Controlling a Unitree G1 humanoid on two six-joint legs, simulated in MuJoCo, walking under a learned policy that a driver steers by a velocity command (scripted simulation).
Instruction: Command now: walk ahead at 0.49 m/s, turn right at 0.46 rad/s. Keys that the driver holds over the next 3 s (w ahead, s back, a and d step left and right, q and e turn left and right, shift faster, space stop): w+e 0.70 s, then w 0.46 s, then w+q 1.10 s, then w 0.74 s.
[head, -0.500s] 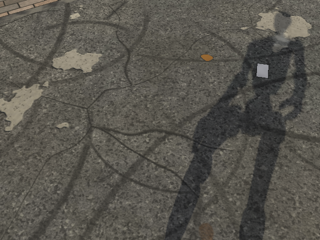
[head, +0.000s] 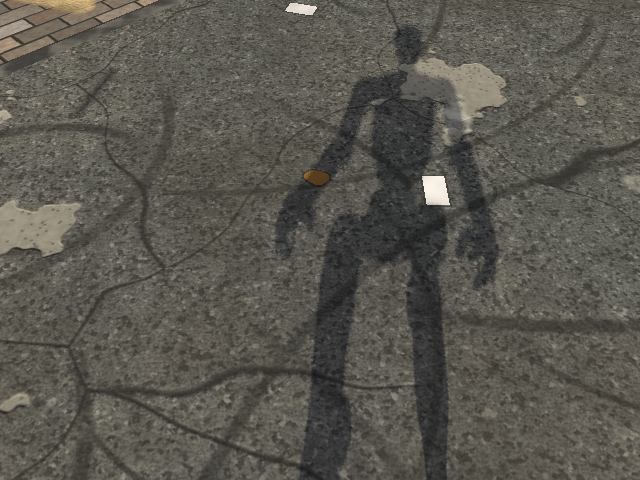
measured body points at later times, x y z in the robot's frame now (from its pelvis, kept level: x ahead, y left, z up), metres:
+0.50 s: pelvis +0.29 -0.07 +0.00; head +0.32 -0.09 +0.45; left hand +0.44 +0.18 -0.11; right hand +0.39 -0.38 -0.10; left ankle +0.43 +0.10 -0.68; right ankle +0.27 -0.13 -0.75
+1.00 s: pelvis +0.57 -0.11 +0.00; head +0.60 -0.12 +0.45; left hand +0.85 +0.03 -0.10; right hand +0.45 -0.36 -0.12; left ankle +0.60 +0.00 -0.75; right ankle +0.58 -0.29 -0.69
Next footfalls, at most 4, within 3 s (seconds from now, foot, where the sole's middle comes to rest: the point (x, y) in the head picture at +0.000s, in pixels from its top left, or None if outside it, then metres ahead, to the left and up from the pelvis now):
0.26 right None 0.30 -0.14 -0.78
0.72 left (330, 423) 0.64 -0.02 -0.78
1.20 right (481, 377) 0.74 -0.38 -0.78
1.74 left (413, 257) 1.10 -0.28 -0.78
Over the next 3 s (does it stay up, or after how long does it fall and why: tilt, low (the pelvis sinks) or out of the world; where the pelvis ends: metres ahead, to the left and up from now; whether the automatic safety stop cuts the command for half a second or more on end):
stays up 1.58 -0.30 0.00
